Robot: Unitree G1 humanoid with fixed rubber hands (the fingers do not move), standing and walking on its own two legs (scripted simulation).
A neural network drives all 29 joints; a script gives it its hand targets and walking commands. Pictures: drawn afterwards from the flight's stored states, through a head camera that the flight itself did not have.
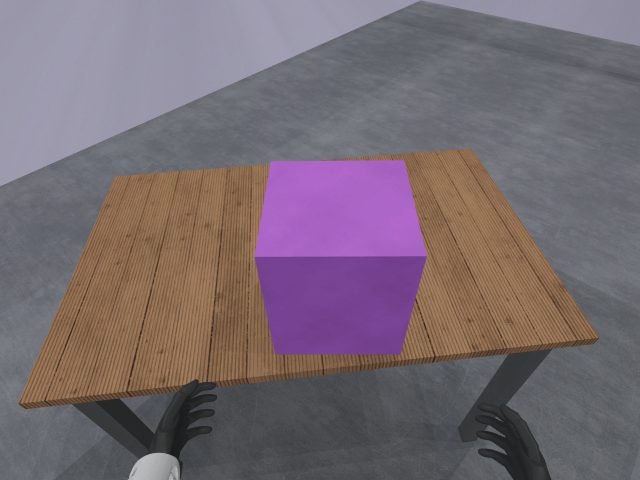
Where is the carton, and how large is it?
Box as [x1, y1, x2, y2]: [254, 160, 426, 354]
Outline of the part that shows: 403,160 271,161 254,256 275,353 400,353 426,257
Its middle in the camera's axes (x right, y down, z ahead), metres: +0.03 +0.04 +0.63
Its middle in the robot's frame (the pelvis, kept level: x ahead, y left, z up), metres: +0.46 +0.02 -0.01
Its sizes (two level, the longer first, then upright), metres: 0.210 0.200 0.250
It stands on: a table, 0.65 m high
